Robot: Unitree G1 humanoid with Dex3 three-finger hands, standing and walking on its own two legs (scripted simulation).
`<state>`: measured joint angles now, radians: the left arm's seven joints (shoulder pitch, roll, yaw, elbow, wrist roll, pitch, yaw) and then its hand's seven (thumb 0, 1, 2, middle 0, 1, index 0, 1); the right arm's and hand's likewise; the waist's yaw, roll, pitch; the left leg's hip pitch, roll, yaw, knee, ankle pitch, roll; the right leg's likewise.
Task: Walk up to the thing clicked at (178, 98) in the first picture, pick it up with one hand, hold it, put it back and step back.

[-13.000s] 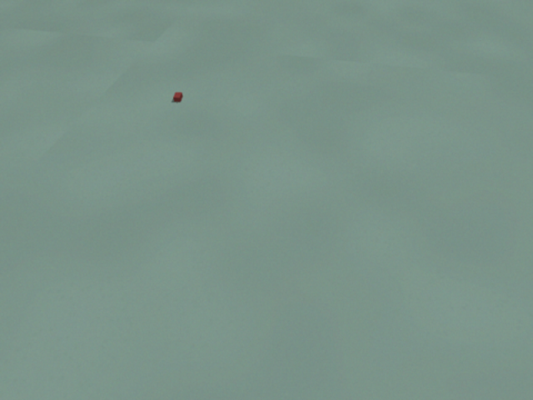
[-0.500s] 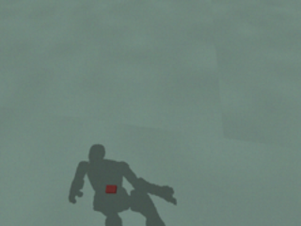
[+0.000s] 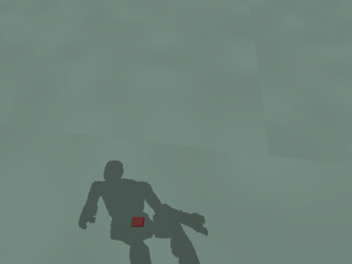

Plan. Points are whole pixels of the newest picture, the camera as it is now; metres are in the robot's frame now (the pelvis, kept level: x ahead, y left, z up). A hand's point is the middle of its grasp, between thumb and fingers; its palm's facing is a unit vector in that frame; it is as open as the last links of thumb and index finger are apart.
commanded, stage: walk up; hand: left
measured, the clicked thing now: (137, 221) +0.41 +0.25 -0.75
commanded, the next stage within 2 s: none
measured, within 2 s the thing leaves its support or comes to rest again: neither
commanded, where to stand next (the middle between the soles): +0.03 +0.01 m, yaw +1 degrees
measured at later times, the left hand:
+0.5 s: hand out of the picture +0.14 +0.25 -0.14, palm faces -0.02 -0.94 -0.33, open 7.4 cm
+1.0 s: hand out of the picture +0.07 +0.24 -0.14, palm faces +0.01 -0.94 -0.35, open 7.4 cm
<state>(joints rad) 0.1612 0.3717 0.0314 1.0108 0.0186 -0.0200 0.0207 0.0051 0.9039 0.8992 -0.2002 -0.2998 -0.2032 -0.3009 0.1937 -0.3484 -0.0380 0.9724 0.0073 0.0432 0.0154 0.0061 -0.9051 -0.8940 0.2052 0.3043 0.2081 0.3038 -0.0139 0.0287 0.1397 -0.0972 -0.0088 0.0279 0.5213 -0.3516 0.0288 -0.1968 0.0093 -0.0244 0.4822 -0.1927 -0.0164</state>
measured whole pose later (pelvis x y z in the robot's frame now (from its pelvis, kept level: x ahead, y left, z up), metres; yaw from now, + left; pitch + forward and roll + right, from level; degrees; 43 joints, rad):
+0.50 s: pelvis +0.02 +0.01 +0.01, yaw +0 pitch -3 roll +0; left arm 0.04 0.33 0.01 1.08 0.01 -0.01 0.01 0.00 0.90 0.90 -0.20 -0.30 -0.20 -0.30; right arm 0.09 -0.35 -0.03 1.05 0.00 0.01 0.00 0.01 -0.91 -0.89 0.20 0.30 0.21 0.30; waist -0.01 0.00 0.08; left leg 0.01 -0.03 0.04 0.29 -0.25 0.04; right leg -0.13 -0.01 -0.01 0.35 -0.17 0.00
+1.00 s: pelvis +0.01 -0.01 +0.01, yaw +0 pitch -3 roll +0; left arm 0.11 0.33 0.03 1.14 0.02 -0.01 0.00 0.01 0.90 0.90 -0.20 -0.30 -0.20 -0.30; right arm 0.13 -0.34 -0.02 1.10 -0.01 0.02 0.01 0.01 -0.91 -0.89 0.20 0.30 0.21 0.30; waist 0.01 0.02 0.07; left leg 0.00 -0.01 0.02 0.28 -0.23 0.02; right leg -0.13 0.01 -0.03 0.32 -0.14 -0.02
